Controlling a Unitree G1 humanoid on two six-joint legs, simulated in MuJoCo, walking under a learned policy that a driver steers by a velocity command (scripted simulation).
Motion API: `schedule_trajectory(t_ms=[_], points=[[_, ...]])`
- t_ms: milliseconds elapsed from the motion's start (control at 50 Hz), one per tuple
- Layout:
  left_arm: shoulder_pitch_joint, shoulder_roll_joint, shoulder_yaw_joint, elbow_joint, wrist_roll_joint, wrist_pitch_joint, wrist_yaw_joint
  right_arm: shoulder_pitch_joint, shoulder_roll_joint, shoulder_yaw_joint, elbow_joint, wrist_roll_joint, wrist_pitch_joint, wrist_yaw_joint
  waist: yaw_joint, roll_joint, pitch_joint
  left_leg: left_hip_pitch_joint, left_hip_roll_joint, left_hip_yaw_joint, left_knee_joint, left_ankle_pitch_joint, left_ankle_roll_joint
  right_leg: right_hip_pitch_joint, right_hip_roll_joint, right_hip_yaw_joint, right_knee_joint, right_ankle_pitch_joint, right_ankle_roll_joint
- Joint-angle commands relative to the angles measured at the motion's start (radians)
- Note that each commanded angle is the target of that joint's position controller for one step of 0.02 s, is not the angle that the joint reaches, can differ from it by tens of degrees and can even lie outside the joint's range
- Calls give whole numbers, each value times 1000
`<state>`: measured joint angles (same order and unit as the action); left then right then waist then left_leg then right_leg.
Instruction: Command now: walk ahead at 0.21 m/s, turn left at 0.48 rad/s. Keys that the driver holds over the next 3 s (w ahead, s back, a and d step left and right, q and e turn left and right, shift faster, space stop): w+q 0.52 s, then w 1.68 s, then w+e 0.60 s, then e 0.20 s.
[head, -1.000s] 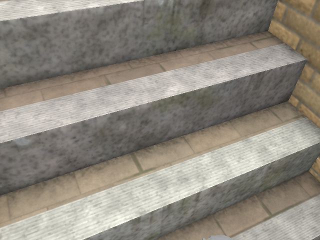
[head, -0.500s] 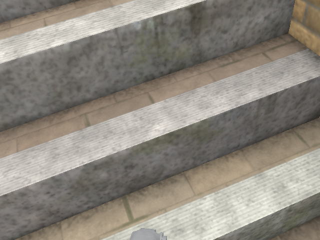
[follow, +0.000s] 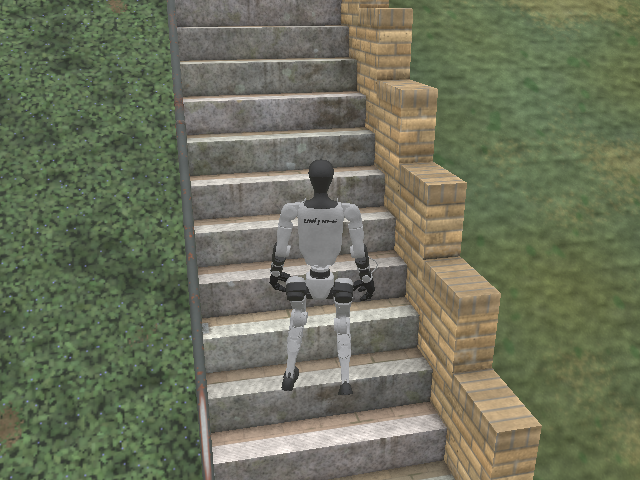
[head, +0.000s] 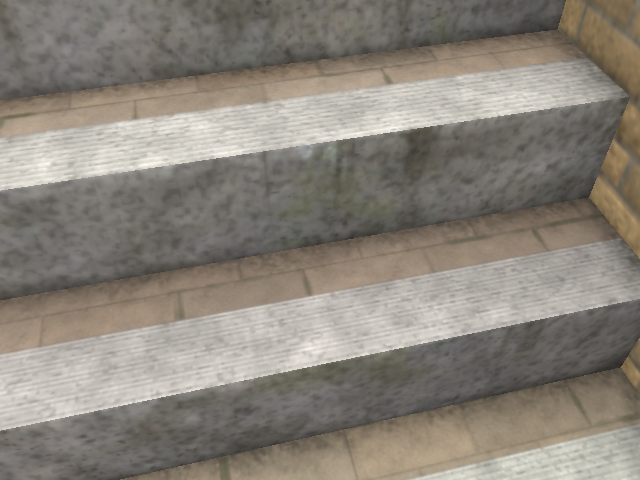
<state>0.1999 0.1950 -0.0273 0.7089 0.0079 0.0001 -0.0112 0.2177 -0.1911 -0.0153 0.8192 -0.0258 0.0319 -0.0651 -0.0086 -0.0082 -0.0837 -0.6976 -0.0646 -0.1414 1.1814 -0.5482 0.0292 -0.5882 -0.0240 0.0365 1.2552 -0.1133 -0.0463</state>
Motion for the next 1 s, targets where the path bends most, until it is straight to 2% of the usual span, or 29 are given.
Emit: schedule_trajectory(t_ms=[20, 60, 80, 120, 140, 160, 200, 220, 240, 280, 320, 340, 360, 400, 420, 460, 580, 620, 660, 700, 720, 740, 760, 800, 820, 840, 860, 960, 1000], points=[[162, 41, 13, 12, 6, 16, 0, -202, -41, 1, -167, 1, -9, -27, 109, 173, -52, -157, 45, -172, -192, -61, 141, 326, -28, -53, -550, 78, -41], [197, 25, 21, 77, 36, 26, -7, -258, 26, 25, -249, 22, 3, -37, 123, 1, 99, -93, -54, -9, 21, -20, 56, 301, -14, -180, -1012, 395, -33], [135, -20, 6, 106, 21, 30, 0, -106, 67, 33, -222, 24, -9, -27, 13, -114, 132, -141, -84, -2, 266, -6, 39, 391, -72, -183, -1200, 547, -14], [141, -32, -14, 171, 45, 22, 33, 24, 172, 52, -228, 49, -59, 54, -86, -239, 93, -538, -129, 26, 998, -169, 39, 704, -204, -89, -1038, 1221, 64], [272, 137, 48, 168, 74, -4, 36, -9, 158, 65, -282, 43, -111, 86, -20, -229, -5, -786, -103, 94, 1156, -231, 3, 964, -332, -41, -683, 1874, 2], [244, 230, 75, 170, 85, 17, 43, -89, 121, 76, -332, 49, -133, 109, -59, -184, -85, -831, -15, 135, 1163, -142, -15, 1004, -318, -58, -677, 1737, -57], [89, 235, 90, 102, 43, 53, 89, -363, 138, 131, -425, 29, -130, 136, -48, -68, -108, -553, 144, 244, 540, -124, -19, 735, -282, -115, -859, 1278, -73], [45, 257, 96, 47, -33, 48, 106, -482, 126, 147, -446, 30, -93, 121, 13, -126, -96, -122, 151, 280, 186, -177, -37, 376, -409, 74, -977, 1331, -140], [304, 165, 63, 129, -12, 9, 133, -626, 71, 113, -458, 31, -62, 100, 134, -14, -238, 293, 22, 285, 291, -45, -1, 177, -330, 122, -1001, 1533, -115], [186, 318, 95, 121, -28, -54, 101, -72, -78, 45, -357, -2, -19, 87, -112, -135, -446, 339, -66, 161, 88, -260, 121, 496, -304, -75, -666, 2097, -177], [71, 299, 86, 44, 3, -70, 29, 55, -196, -10, -254, -15, -5, 59, -157, 74, -404, 483, 16, -189, -290, -238, 225, 200, -125, -96, -453, 1201, -179], [9, 186, 60, 30, 22, -68, -4, 47, -238, -34, -211, -33, -1, 38, -131, 288, -335, 467, 160, -557, -478, -293, 321, -4, 35, -94, -35, 303, -110], [-112, 133, 48, -19, 14, -82, -38, 46, -176, -7, -201, -44, -11, 28, -129, 180, -224, 243, 216, -705, -606, -310, 354, -48, 104, 32, 518, 41, -54], [-167, -52, -14, -153, 29, -105, -70, 10, -50, 29, -143, 3, -40, 46, -6, 68, 12, 15, 198, -514, -504, -337, 247, -299, 86, 106, 782, -161, -87], [-99, -79, -29, -162, 43, -106, -77, -18, 6, 39, -117, 8, -51, 56, 64, 31, 52, 13, 167, -405, -488, -284, 199, -362, 74, 106, 791, -190, -95], [51, -31, -33, -134, 13, -92, -74, -95, 33, 46, -110, 4, -60, 61, 151, 41, 75, -10, 147, -275, -554, -201, 172, -368, 58, 65, 782, -123, -53], [191, 50, -25, -82, -1, -27, 43, -230, -115, 32, -165, -6, -76, 59, 225, 153, -26, -137, 215, -111, -675, -134, 185, -214, 18, -47, 579, -2, 72], [341, 85, 0, -5, -16, -4, 78, -443, -116, 35, -226, -11, -90, 80, 324, 163, -61, -270, 187, 43, -659, -38, 129, 92, 17, -108, 345, 19, 65], [438, 113, 13, 91, -3, 15, 86, -479, -38, 57, -263, 35, -100, 80, 311, 91, 15, -260, 181, 155, -525, -96, 57, 222, 21, -196, -286, -42, 6], [521, -61, -9, 202, 10, 10, 48, -397, 111, 113, -292, 55, -103, 94, 248, -61, -53, -89, 141, 254, 49, 78, 39, 302, -57, -125, -649, 58, -85], [496, -111, -22, 221, 63, -20, 15, -300, 172, 118, -254, 32, -112, 109, 151, -125, -58, -248, 74, 210, 528, 99, 42, 344, 18, 21, -472, -73, -110], [369, -59, -20, 139, 67, -27, 13, -123, 269, 138, -274, 29, -120, 123, -18, -236, 24, -348, 11, -20, 804, 184, 12, 272, -94, 460, -661, 64, -186], [274, 21, -9, 52, 89, -17, 8, -23, 212, 111, -291, 61, -112, 128, -86, -175, -66, -362, -15, -92, 888, 207, -43, 340, -192, 518, -690, 33, -181], [196, 116, 41, -1, 42, -38, 13, -195, 23, 74, -312, 55, -94, 133, -11, 36, 32, -378, 55, -125, 762, 429, -59, 202, -272, 630, -747, -417, -195], [194, 66, 32, 23, 43, -48, 25, -333, -27, 56, -351, 41, -68, 113, 36, 101, 91, -341, 50, -72, 760, 427, -103, 122, -237, 548, -720, -388, -185], [89, 88, 35, -1, 34, -71, 49, -177, -82, 18, -324, 67, -38, 100, -72, -9, 54, -305, 51, -51, 756, 523, -119, 162, -250, 512, -589, -383, -213], [70, 45, 21, -9, 46, -90, 67, -151, -120, -2, -305, 60, -25, 89, -69, 2, 14, -245, 64, -19, 777, 656, -122, 125, -244, 487, -530, -378, -219], [213, 52, 24, -37, 81, -75, 87, -243, -60, -14, -297, 60, 8, 67, 32, -98, -21, 111, 58, 210, 179, 601, -103, 60, -136, 200, -436, -359, -126], [186, 63, 36, -68, 53, -54, 110, -203, -59, -20, -264, 55, 24, 66, 51, -124, 4, 272, 70, 241, -211, 448, -52, -1, -127, 156, -384, -370, -104]])
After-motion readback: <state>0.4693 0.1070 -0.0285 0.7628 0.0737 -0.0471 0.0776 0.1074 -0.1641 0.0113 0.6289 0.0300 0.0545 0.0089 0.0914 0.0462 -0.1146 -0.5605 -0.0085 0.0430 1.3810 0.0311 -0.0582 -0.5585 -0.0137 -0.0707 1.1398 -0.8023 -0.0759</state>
